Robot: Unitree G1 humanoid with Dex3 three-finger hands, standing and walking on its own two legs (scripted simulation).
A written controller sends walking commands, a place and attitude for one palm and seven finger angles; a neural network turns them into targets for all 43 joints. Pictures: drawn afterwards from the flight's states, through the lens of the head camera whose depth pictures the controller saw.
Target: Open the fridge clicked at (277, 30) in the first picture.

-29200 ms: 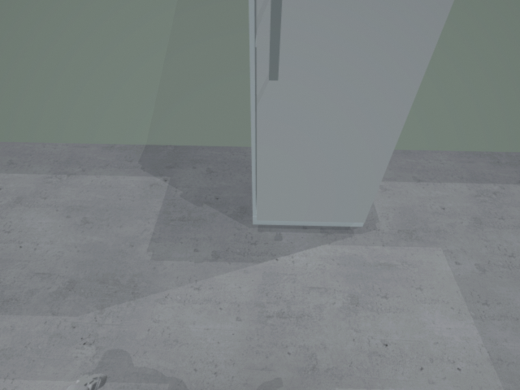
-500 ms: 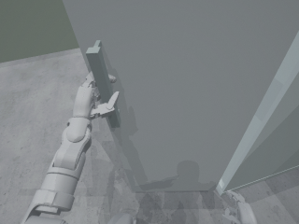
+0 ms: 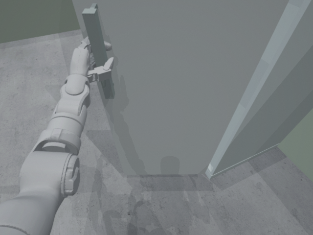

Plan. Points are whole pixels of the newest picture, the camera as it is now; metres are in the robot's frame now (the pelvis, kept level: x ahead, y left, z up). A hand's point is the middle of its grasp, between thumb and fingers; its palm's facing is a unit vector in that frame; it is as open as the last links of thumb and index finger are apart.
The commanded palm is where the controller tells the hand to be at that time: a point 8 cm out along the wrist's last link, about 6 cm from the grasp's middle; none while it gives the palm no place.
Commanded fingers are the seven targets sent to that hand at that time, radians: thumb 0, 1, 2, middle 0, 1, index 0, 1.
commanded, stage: stop walking and hold the door back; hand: left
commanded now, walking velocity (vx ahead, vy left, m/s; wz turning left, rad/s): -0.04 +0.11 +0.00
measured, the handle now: (103, 56) +0.52 +0.16 +0.19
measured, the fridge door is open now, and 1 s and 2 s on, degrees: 66 67 64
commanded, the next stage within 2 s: loosen the grip on the handle in 1.00 s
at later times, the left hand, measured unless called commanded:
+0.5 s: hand (106, 69) +0.47 +0.14 +0.18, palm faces +0.03 -0.99 -0.12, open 6.5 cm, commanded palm +0.45 +0.21 +0.16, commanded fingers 0.00 0.90 0.90 -0.45 -1.40 -0.45 -1.40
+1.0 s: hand (106, 72) +0.46 +0.14 +0.18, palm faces +0.02 -0.99 -0.12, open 6.5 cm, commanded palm +0.44 +0.21 +0.16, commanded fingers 0.00 0.90 0.90 -0.45 -1.40 -0.45 -1.40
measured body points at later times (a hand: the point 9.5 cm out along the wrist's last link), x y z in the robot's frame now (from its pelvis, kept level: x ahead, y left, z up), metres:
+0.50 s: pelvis +0.02 +0.03 +0.01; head +0.05 +0.03 +0.45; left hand +0.46 +0.20 +0.19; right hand +0.14 -0.22 -0.11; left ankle +0.06 +0.15 -0.72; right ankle +0.05 -0.09 -0.72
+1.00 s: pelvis +0.04 +0.04 +0.01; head +0.05 +0.03 +0.46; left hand +0.45 +0.20 +0.19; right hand +0.18 -0.22 -0.08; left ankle +0.06 +0.15 -0.72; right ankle +0.05 -0.09 -0.72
